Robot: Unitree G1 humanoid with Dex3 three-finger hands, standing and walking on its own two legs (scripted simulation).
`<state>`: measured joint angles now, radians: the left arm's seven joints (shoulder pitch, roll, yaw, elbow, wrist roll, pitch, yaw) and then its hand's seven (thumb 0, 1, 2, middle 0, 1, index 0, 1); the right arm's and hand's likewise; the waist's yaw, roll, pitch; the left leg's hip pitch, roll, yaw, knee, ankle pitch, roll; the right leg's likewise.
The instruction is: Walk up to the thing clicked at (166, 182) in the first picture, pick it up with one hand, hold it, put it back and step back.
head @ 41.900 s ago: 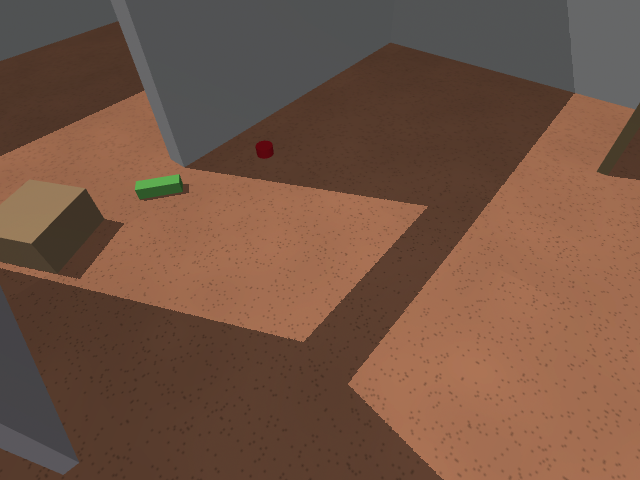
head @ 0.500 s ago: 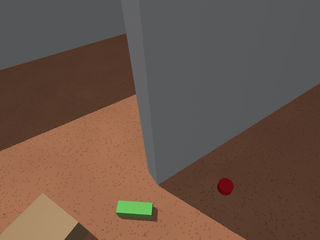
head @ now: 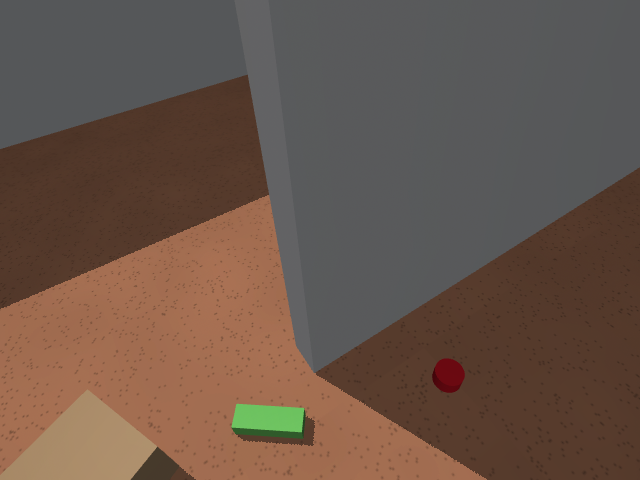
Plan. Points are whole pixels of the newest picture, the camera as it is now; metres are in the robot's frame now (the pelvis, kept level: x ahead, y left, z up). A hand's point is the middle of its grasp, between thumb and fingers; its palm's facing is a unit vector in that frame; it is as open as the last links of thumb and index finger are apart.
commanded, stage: stand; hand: left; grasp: from above
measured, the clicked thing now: (269, 421) +0.45 +0.23 -0.75
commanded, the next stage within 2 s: step back in 1.44 s
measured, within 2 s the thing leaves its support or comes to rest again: neither
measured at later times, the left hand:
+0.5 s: hand out of the picture +0.08 +0.24 -0.16, palm faces +0.02 -0.94 -0.34, open 7.4 cm
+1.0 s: hand out of the picture +0.09 +0.24 -0.15, palm faces +0.00 -0.94 -0.34, open 7.4 cm
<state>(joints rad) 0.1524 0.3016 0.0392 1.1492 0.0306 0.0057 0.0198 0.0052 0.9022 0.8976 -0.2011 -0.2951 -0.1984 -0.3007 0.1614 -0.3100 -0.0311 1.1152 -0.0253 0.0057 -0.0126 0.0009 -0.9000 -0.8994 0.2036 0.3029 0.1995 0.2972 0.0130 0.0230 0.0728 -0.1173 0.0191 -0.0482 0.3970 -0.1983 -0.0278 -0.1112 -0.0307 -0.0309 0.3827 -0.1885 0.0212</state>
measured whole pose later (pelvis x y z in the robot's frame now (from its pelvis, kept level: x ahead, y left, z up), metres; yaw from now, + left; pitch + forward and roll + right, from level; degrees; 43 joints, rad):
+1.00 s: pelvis +0.01 +0.00 +0.00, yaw +0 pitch -3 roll +0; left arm 0.11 0.32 0.03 1.15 0.02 0.00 0.00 0.01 0.90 0.90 -0.20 -0.30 -0.20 -0.30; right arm 0.12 -0.33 -0.01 1.14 -0.02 0.00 0.00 0.00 -0.90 -0.90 0.20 0.30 0.20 0.30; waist 0.00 0.02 0.07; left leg -0.10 0.03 -0.04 0.35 -0.19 -0.03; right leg -0.10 -0.02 -0.03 0.34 -0.18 0.01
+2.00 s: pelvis -0.05 +0.05 -0.01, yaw -3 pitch -1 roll -1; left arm 0.08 0.38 0.06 0.89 0.02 0.06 0.03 0.00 0.90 0.90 -0.20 -0.29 -0.20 -0.30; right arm 0.14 -0.34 -0.06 0.91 -0.03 0.03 -0.02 0.00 -0.90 -0.90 0.21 0.30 0.20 0.30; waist -0.02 -0.03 0.21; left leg -0.27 -0.02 0.04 0.59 -0.30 0.06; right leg -0.42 0.09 0.13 1.02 -0.49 0.00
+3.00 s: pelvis -0.31 +0.02 -0.02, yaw -7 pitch -3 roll +1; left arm 0.22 0.35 0.07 0.85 0.04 0.05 -0.01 0.01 0.90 0.90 -0.20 -0.29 -0.20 -0.30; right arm 0.11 -0.41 -0.07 0.84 0.00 0.06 -0.02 0.00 -0.90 -0.90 0.20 0.30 0.20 0.30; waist 0.03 0.03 0.17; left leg -0.50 -0.05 -0.11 0.99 -0.48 0.00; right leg -0.27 0.01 0.07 0.69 -0.36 -0.02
